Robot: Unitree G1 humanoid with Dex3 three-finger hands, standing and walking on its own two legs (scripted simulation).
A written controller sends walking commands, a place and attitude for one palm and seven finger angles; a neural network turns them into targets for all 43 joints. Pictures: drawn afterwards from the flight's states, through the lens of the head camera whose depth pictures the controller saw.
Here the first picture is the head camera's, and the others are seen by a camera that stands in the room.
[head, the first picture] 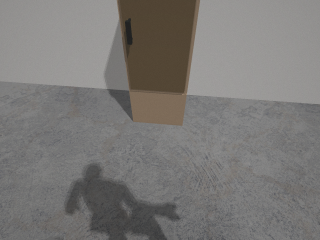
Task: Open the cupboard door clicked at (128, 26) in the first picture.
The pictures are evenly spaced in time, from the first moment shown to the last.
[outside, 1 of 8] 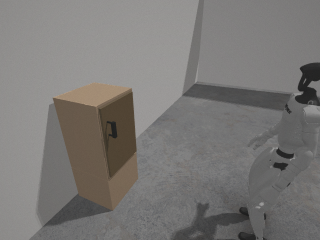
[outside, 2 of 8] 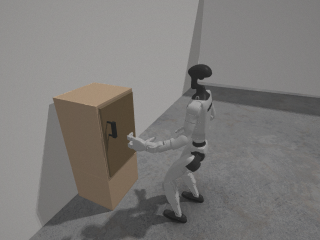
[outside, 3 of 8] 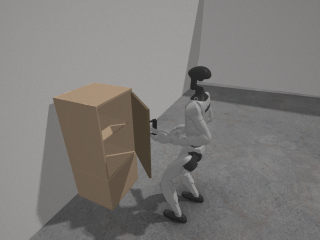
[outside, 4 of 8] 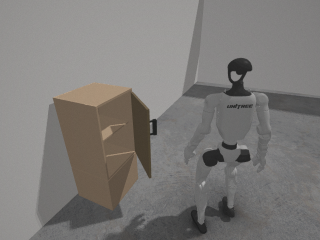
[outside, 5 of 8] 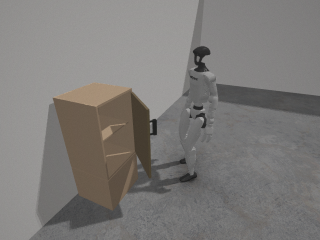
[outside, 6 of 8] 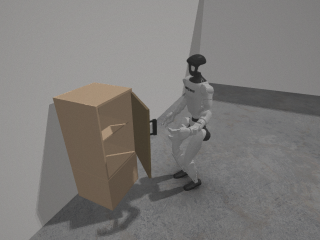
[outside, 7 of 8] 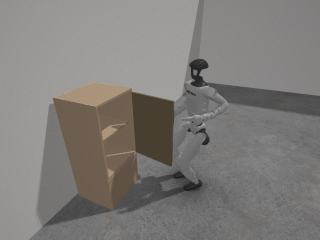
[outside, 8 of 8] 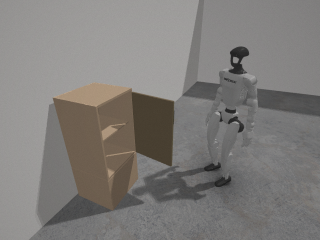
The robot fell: no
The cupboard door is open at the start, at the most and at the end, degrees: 0 88 82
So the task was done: yes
